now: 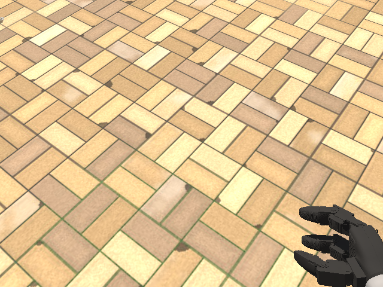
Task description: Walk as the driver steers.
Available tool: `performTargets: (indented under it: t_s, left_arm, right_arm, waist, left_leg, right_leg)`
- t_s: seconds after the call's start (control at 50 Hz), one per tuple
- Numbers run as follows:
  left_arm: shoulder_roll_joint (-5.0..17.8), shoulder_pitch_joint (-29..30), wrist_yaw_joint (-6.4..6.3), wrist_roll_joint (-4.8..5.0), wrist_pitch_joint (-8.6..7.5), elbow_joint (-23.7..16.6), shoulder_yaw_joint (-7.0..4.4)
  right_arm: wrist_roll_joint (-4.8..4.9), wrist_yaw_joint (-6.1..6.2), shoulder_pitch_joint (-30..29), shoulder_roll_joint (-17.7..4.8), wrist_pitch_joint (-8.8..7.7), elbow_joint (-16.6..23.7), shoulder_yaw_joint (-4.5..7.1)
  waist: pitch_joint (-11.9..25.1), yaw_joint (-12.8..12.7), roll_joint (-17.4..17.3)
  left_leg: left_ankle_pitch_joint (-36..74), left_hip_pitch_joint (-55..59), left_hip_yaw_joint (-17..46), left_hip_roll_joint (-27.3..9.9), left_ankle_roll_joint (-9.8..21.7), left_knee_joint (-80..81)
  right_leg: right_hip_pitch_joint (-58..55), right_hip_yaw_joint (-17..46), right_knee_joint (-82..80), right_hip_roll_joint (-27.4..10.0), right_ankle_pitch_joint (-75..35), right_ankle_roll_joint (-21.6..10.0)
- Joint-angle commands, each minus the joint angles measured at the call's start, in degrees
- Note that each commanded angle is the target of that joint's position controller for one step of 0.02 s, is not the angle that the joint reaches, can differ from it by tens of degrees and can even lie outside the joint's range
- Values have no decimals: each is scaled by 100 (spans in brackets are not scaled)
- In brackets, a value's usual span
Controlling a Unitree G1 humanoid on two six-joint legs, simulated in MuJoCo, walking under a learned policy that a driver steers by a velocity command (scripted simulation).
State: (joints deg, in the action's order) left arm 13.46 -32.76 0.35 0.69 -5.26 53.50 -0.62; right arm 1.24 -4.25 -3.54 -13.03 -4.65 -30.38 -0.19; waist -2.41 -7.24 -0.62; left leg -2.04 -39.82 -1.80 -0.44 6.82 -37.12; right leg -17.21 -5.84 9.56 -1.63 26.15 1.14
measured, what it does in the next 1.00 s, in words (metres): walks ahead, turning right: left foot, then right foot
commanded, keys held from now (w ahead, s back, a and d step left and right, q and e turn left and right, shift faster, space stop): w+e+shift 0.38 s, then e+shift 0.62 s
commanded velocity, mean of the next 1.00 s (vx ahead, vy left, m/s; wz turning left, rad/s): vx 0.60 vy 0.00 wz -0.78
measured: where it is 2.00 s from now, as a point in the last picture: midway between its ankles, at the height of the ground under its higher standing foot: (265, 212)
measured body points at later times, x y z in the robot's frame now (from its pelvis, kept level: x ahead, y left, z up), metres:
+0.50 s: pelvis +0.46 -0.06 -0.02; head +0.48 -0.08 +0.43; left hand +0.72 +0.13 -0.09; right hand +0.42 -0.33 -0.15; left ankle +0.23 +0.12 -0.65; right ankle +0.62 -0.15 -0.71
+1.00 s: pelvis +0.72 -0.10 +0.02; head +0.74 -0.14 +0.47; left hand +1.06 -0.05 -0.05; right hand +0.64 -0.43 -0.06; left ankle +0.88 -0.11 -0.71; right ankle +0.61 -0.14 -0.65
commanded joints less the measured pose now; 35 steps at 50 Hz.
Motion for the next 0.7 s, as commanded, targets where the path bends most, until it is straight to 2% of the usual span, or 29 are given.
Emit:
performTargets:
  t_s: [0.02, 0.04, 0.06, 0.08, 0.1, 0.12, 0.14, 0.16, 0.18, 0.2, 0.22, 0.28, 0.32, 0.36, 0.4, 0.42, 0.44, 0.46, 0.48, 0.5, 0.52, 0.54, 0.56, 0.58, 0.6, 0.62, 0.64, 0.68, 0.7]
  left_arm:
    - [1643, 640, -112, -41, 59, -249, -264]
    - [1172, 651, -119, -184, 23, -482, -139]
    - [128, -372, -33, 38, -133, -614, 114]
    - [918, 597, -40, 296, -236, -709, -93]
    - [956, 1268, -72, 442, -233, -972, -175]
    - [764, 1483, -100, 351, -207, -1044, -139]
    - [667, 1465, -99, 225, -112, -991, -175]
    - [490, 1102, -56, 239, 29, -917, -176]
    - [358, 984, -29, 264, 164, -864, -179]
    - [287, 1033, -14, 280, 280, -891, -185]
    - [260, 1203, -14, 265, 364, -949, -188]
    - [305, 1806, 34, 165, 385, -1252, -171]
    - [386, 2197, 138, 104, 328, -1371, -156]
    - [431, 2683, 282, 99, 258, -1539, -139]
    - [649, 2805, 417, 95, 198, -1675, -216]
    - [831, 2523, 438, 110, 197, -1646, -302]
    - [1012, 1899, 434, 133, 242, -1552, -401]
    - [1390, 757, 391, 123, 339, -1323, -588]
    - [1739, -166, 246, 104, 458, -1097, -784]
    - [2020, 166, 110, 72, 523, -1121, -813]
    - [2157, 791, 158, -349, 312, -1585, -693]
    - [1951, 1045, 223, -273, 254, -1954, -743]
    - [1773, 1310, 253, -107, 166, -1981, -710]
    - [1461, 1680, 253, 41, 105, -2011, -622]
    - [1433, 1947, 216, 29, 84, -2083, -608]
    - [1421, 2091, 173, -37, 101, -2153, -617]
    - [1364, 2165, 128, -33, 137, -2158, -606]
    - [1354, 2101, -22, 23, 226, -2076, -614]
    - [1412, 2083, -108, 33, 316, -2059, -640]
  right_arm:
    - [59, 190, 1920, -1265, -11, 73, 618]
    - [6, 347, 3182, -1668, 87, -309, 734]
    - [-204, 303, 3082, -1926, -28, -349, 704]
    - [-200, 294, 3272, -1273, -65, -485, 615]
    - [-182, 291, 2908, -1032, -109, -630, 534]
    - [-173, 275, 2536, -893, -158, -736, 505]
    - [-250, 246, 2244, -624, -210, -812, 451]
    - [-311, 231, 2030, -410, -258, -890, 416]
    - [-245, 206, 1841, -257, -273, -967, 409]
    - [-167, 202, 1677, -236, -279, -1037, 417]
    - [-141, 215, 1528, -288, -288, -1079, 431]
    - [-258, 325, 1407, -515, -316, -1118, 469]
    - [-261, 416, 1542, -710, -322, -1144, 493]
    - [-203, 478, 1816, -1029, -306, -1207, 548]
    - [-192, 555, 1867, -1367, -199, -1203, 601]
    - [-166, 604, 1924, -1546, -94, -1168, 641]
    - [-100, 640, 1854, -1742, 6, -1099, 688]
    - [-55, 616, 1605, -1847, 65, -999, 711]
    - [33, 529, 1436, -1635, 22, -988, 666]
    - [-110, 377, 1421, -547, -151, -747, 388]
    - [-23, 330, 2689, -445, -336, -497, 235]
    - [-59, 342, 2168, -1137, -420, -451, 310]
    - [-1, 385, 1552, -1170, -411, -225, 343]
    - [-96, 474, 1332, -1115, -326, -254, 340]
    - [-138, 505, 1388, -1130, -227, -281, 361]
    - [-175, 510, 1380, -1216, -104, -291, 400]
    - [-203, 527, 1300, -1200, -27, -268, 416]
    - [-280, 568, 1004, -872, 28, -159, 324]
    - [-275, 577, 878, -743, 55, -122, 284]
  waist:
    - [855, 2150, 1267]
    - [1807, 2381, 607]
    - [3130, 1430, -1230]
    - [2675, 1872, -881]
    - [1343, 1728, -699]
    - [751, 1429, -159]
    - [400, 1127, -90]
    - [361, 804, -371]
    - [254, 664, -412]
    - [26, 564, -438]
    - [-232, 502, -369]
    - [-637, 469, -256]
    - [-688, 583, 55]
    - [-752, 758, 294]
    - [-614, 656, 143]
    - [-304, 498, -48]
    - [92, 152, -339]
    - [653, -436, -539]
    - [987, -868, -194]
    - [545, -282, 2178]
    - [2294, 628, 2153]
    - [2840, 229, 765]
    - [1708, 422, 0]
    - [1161, 696, -743]
    - [866, 912, -704]
    - [682, 1003, -602]
    - [543, 1030, -529]
    - [546, 980, -443]
    - [695, 950, -322]
  left_leg:
    - [-90, 3929, -38, 237, 293, 455]
    - [-895, 6304, 1380, -939, 285, -80]
    - [-3208, 7631, 4344, -2339, 984, 838]
    - [-3874, 6875, 4735, -2103, 734, 1891]
    - [-3288, 5936, 3735, -1975, 580, 2045]
    - [-2339, 4964, 3010, -1857, 524, 2201]
    - [-1772, 4147, 2293, -1639, 425, 2328]
    - [-1473, 3618, 1780, -1550, 383, 2446]
    - [-1184, 3304, 1300, -1455, 315, 2588]
    - [-906, 3019, 853, -1432, 215, 2741]
    - [-608, 2757, 460, -1406, 116, 2868]
    - [143, 2462, -551, -1035, 26, 3062]
    - [381, 2689, -1014, -912, -36, 3154]
    - [926, 3180, -1261, -991, -187, 3185]
    - [3338, 3844, -1430, -1041, -412, 2592]
    - [4908, 4197, -1434, -1042, -522, 1917]
    - [6142, 4283, -1378, -1141, -566, 982]
    - [6520, 3929, -1229, -1219, -540, -363]
    - [4914, 3022, -1134, -943, -700, -2090]
    - [-2692, 1299, -912, 546, -1068, -4909]
    - [-3534, 37, 709, 935, -1107, -6441]
    - [-3087, 242, 1324, 639, -846, -6076]
    - [-2862, -50, 1230, 475, -731, -5314]
    - [-2635, 52, 1182, 189, -744, -4768]
    - [-2494, 402, 1191, 96, -816, -4430]
    - [-2462, 728, 1181, -4, -898, -4090]
    - [-2476, 879, 1132, -51, -999, -3659]
    - [-2192, 1048, 939, 23, -1180, -2524]
    - [-1852, 1127, 839, 167, -1265, -1975]
  right_leg:
    - [2002, 412, 2820, -1242, -8301, -731]
    - [3800, 606, 4936, -763, -4987, -608]
    - [5381, 1367, 6819, 85, 17, -550]
    - [5817, 1639, 7238, -39, -170, -618]
    - [6326, 1429, 7274, -214, -564, -567]
    - [6221, 1354, 7058, -482, -941, -523]
    - [5902, 1316, 6901, -679, -1239, -489]
    - [5498, 1385, 6844, -863, -1428, -449]
    - [5348, 1356, 6751, -964, -1392, -422]
    - [5404, 1334, 6641, -1045, -1312, -390]
    - [5554, 1298, 6564, -1088, -1356, -343]
    - [5870, 1071, 5723, -957, -2470, -249]
    - [5798, 681, 4900, -788, -3279, -322]
    - [5617, 315, 3966, -611, -3742, -503]
    - [5156, -238, 3322, -140, -3717, -673]
    - [4719, -576, 3255, 250, -3490, -708]
    - [3998, -714, 3293, 541, -3147, -772]
    - [2656, -525, 3392, 662, -2912, -957]
    - [1097, 50, 2891, 540, -3393, -1169]
    - [411, 1387, 2694, -39, -5898, -1632]
    - [-786, 4783, 1926, -1465, -5225, -3007]
    - [-550, 5377, 1201, -1527, -3587, -2853]
    - [427, 5062, 890, -1290, -2849, -2622]
    - [1293, 4655, 851, -1080, -2721, -2357]
    - [2138, 4330, 868, -950, -3378, -2289]
    - [2733, 3870, 794, -736, -4008, -2181]
    - [3136, 3435, 823, -560, -4570, -2116]
    - [3586, 2825, 1041, -153, -5494, -1925]
    - [3612, 2658, 1160, 28, -5645, -1810]
Keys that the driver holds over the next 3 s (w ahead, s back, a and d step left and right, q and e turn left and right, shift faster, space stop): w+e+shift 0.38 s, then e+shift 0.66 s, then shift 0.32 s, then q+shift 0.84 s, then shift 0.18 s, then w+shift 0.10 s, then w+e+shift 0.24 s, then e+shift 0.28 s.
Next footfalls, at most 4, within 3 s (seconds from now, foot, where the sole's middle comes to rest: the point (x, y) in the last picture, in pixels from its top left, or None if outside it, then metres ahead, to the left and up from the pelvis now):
0.04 left None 0.25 0.11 -0.74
0.48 right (272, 234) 0.65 -0.16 -0.74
0.92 left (265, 175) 0.91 -0.14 -0.74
1.30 right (286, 238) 0.65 -0.21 -0.74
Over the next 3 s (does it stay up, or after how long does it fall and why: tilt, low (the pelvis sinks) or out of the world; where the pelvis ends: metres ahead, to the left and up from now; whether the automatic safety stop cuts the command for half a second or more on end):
stays up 0.95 -0.21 0.00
